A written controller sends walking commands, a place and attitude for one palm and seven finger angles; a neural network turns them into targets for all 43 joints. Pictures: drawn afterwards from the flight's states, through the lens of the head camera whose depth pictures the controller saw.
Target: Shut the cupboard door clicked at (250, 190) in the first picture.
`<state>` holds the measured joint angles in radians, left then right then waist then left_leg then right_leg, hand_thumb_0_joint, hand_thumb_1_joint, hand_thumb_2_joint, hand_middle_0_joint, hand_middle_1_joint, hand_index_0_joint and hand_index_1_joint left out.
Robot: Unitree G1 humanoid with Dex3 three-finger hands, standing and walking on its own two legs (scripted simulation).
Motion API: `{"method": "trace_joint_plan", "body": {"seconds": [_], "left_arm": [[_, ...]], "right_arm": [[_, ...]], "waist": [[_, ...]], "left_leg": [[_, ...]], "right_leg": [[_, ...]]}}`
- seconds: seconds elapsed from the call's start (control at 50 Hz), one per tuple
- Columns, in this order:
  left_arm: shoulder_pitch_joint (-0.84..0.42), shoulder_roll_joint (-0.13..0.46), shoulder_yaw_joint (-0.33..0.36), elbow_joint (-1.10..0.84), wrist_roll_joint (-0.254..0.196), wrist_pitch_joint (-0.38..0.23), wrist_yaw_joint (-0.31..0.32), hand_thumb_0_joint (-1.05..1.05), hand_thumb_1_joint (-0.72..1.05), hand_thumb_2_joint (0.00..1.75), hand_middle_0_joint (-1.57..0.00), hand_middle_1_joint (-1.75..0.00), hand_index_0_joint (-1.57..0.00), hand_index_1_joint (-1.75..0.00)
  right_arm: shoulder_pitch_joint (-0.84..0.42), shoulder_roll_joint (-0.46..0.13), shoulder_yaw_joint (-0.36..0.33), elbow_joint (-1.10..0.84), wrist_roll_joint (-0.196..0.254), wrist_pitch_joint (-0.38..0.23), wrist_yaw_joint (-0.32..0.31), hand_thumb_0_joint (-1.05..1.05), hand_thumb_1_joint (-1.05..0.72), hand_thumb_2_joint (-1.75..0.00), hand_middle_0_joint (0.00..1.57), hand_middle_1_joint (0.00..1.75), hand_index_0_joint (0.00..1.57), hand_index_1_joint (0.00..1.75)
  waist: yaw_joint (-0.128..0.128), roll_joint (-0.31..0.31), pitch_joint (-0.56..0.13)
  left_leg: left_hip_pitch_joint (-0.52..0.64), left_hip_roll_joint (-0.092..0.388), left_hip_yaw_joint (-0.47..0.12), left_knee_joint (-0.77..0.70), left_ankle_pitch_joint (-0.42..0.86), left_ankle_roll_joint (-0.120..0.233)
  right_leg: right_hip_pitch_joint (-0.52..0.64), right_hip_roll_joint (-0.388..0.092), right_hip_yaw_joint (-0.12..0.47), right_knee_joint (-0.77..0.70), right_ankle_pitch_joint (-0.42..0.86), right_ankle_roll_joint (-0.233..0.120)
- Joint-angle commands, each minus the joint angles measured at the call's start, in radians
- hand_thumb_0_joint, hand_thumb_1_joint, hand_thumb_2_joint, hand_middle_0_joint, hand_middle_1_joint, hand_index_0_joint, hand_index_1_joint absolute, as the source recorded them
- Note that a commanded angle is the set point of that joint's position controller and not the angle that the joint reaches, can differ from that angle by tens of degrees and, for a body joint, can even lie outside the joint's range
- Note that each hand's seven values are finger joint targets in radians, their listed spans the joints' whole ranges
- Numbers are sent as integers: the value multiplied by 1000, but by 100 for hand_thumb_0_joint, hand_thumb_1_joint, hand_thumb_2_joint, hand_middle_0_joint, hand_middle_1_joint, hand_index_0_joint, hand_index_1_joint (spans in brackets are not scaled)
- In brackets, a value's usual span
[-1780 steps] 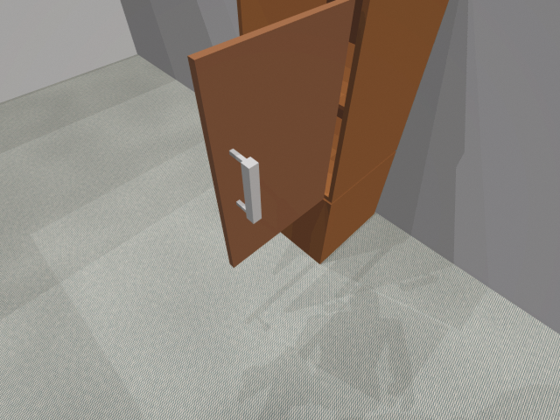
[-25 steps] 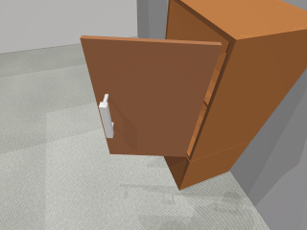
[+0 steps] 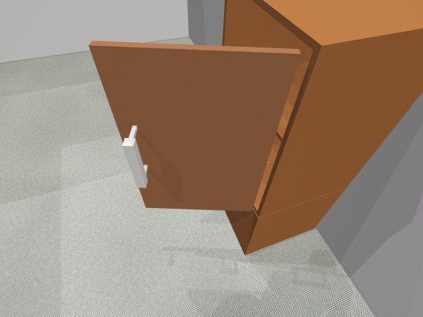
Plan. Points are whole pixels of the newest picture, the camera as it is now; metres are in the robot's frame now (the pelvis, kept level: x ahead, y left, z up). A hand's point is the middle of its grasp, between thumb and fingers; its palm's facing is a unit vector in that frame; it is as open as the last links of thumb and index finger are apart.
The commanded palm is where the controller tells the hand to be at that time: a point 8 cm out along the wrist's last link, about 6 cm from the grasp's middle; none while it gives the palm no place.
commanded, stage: come to a stop and stand still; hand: left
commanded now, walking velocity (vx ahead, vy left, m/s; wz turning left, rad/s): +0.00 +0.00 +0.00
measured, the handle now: (138, 158) +0.47 +0.21 -0.03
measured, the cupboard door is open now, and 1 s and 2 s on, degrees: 68 68 68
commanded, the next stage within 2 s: look again from close up in 0.54 s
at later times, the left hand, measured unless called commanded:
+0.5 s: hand out of the picture -0.03 +0.19 -0.18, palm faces +0.05 -0.98 -0.18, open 7.4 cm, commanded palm none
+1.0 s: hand out of the picture -0.06 +0.18 -0.18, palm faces +0.05 -0.99 -0.13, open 7.4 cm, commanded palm none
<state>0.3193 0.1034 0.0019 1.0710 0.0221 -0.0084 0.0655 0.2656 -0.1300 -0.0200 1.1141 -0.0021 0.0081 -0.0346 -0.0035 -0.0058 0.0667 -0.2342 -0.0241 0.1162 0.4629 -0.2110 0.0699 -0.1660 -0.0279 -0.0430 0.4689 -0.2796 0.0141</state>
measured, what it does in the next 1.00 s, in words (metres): stands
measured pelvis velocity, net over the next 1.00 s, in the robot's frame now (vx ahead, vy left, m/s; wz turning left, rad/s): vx -0.02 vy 0.02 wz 0.03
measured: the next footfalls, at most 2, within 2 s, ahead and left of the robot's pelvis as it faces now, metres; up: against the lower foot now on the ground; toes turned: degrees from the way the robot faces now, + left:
none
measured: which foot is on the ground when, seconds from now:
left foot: down 0.00-1.00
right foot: down 0.00-1.00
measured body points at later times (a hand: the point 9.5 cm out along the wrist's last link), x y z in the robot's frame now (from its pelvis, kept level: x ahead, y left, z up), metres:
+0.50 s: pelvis -0.03 +0.02 +0.00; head -0.04 +0.04 +0.45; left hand -0.03 +0.24 -0.17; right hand +0.02 -0.22 -0.14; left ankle +0.03 +0.07 -0.74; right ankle -0.02 -0.13 -0.74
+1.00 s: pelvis -0.02 +0.02 +0.00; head -0.01 +0.05 +0.45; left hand -0.06 +0.23 -0.17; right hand -0.01 -0.20 -0.15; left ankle +0.03 +0.07 -0.74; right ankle -0.02 -0.13 -0.74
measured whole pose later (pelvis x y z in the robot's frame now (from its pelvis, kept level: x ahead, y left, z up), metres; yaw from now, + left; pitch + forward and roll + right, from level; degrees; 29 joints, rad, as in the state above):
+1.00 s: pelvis -0.02 +0.02 +0.00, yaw +2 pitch -1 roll -1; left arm 0.37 0.15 -0.02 1.09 0.02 -0.01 0.04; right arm 0.28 -0.14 0.00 1.12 0.00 -0.01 -0.02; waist 0.01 -0.05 0.01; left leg -0.24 -0.06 0.10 0.40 -0.16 0.11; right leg -0.17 -0.06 -0.06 0.43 -0.23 0.04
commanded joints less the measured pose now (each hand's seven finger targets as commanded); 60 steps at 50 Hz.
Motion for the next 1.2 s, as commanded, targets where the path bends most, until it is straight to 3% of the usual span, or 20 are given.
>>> {"method": "trace_joint_plan", "body": {"seconds": [0.0,0.02,0.04,0.06,0.1,0.12,0.16,0.2,0.26,0.48,0.74,0.86,0.88,1.0,1.18], "left_arm": [[85,153,15,-55,-2,-35,9,0,90,90,-20,-30,-20,-30],[73,146,12,-68,-6,-32,3,0,90,90,-20,-30,-20,-30],[58,150,13,-79,-7,-25,0,0,90,90,-20,-30,-20,-30],[46,151,12,-85,-7,-15,-3,0,90,90,-20,-30,-20,-30],[39,151,10,-98,-1,-2,-9,0,90,90,-20,-30,-20,-30],[35,154,10,-102,1,2,-12,0,90,90,-20,-30,-20,-30],[33,164,12,-117,3,6,-16,0,90,90,-20,-30,-20,-30],[49,171,14,-127,5,6,-18,0,90,90,-20,-30,-20,-30],[59,172,13,-138,5,4,-21,0,90,90,-20,-30,-20,-30],[112,161,1,-101,4,-5,-27,0,90,90,-20,-30,-20,-30],[154,127,-11,-11,0,-13,-22,0,90,90,-20,-30,-20,-30],[158,117,-11,8,0,-10,-20,0,90,90,-20,-30,-20,-30],[156,119,-10,8,3,-10,-20,0,90,90,-20,-30,-20,-30],[151,111,-10,12,1,-8,-18,0,90,90,-20,-30,-20,-30],[135,113,-7,6,0,-11,-17,0,90,90,-20,-30,-20,-30]], "right_arm": [[83,-94,1,-126,-13,-39,10,0,-90,-90,20,30,20,30],[72,-106,0,-130,-12,-39,10,0,-90,-90,20,30,20,30],[55,-114,-2,-137,-9,-34,9,0,-90,-90,20,30,20,30],[41,-123,-1,-146,-9,-28,10,0,-90,-90,20,30,20,30],[20,-128,-1,-168,-12,-19,14,0,-90,-90,20,30,20,30],[16,-137,-5,-176,-14,-14,18,0,-90,-90,20,30,20,30],[20,-157,-10,-185,-18,-9,23,0,-90,-90,20,30,20,30],[20,-160,-9,-191,-19,-11,25,0,-90,-90,20,30,20,30],[15,-174,-11,-196,-19,-12,27,0,-90,-90,20,30,20,30],[25,-170,-1,-154,-11,-22,27,0,-90,-90,20,30,20,30],[42,-144,3,-66,-3,-31,20,0,-90,-90,20,30,20,30],[46,-137,3,-40,-2,-33,17,0,-90,-90,20,30,20,30],[51,-134,3,-39,-1,-32,16,0,-90,-90,20,30,20,30],[51,-132,2,-28,-2,-32,15,0,-90,-90,20,30,20,30],[59,-119,6,-17,-1,-36,13,0,-90,-90,20,30,20,30]], "waist": [[-22,-27,-155],[-10,-14,-199],[-7,25,-171],[-3,41,-103],[4,35,24],[3,8,57],[-2,8,62],[5,27,33],[9,-14,17],[8,23,-11],[9,7,-10],[12,34,-3],[14,6,6],[14,3,15],[13,-6,3]], "left_leg": [[34,121,-158,32,157,-47],[49,120,-167,34,222,-38],[40,127,-172,18,213,-31],[-5,131,-196,-14,134,-21],[-96,130,-221,-69,-31,-13],[-127,122,-226,-95,-143,-16],[-140,117,-243,-130,-245,-18],[-143,124,-252,-153,-258,-14],[-143,123,-258,-163,-269,-14],[-100,134,-260,-209,-242,-14],[-47,131,-239,-208,-152,-20],[-36,139,-249,-232,-156,-23],[-44,140,-248,-231,-144,-21],[-41,140,-244,-238,-145,-24],[-5,135,-215,-212,-49,-24]], "right_leg": [[28,-164,112,9,397,-92],[43,-142,101,25,372,-87],[17,-125,91,16,264,-83],[-22,-103,82,-4,114,-79],[-76,-81,73,-39,-36,-76],[-102,-77,78,-55,-107,-76],[-130,-68,79,-54,-166,-74],[-103,-63,66,-43,-129,-69],[-101,-63,70,-55,-137,-65],[-76,-63,51,-75,-44,-52],[-53,-82,52,-103,24,-43],[-44,-81,41,-97,38,-37],[-39,-79,39,-98,48,-37],[-41,-82,43,-100,50,-35],[-29,-89,49,-116,87,-35]]}}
